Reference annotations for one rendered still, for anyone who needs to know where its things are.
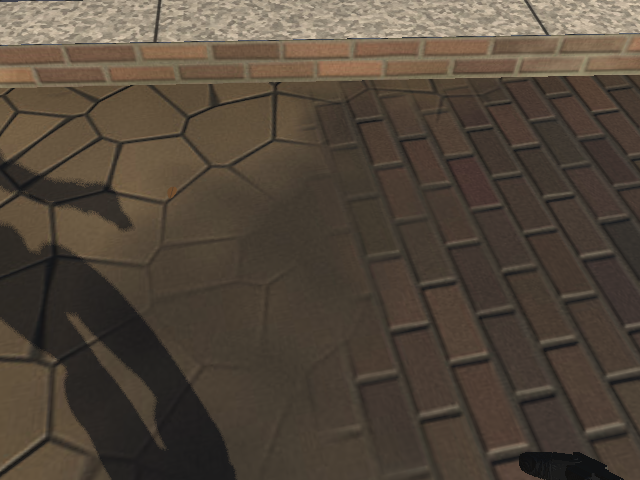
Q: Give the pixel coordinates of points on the robot right hand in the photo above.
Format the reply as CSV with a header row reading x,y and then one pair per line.
x,y
561,466

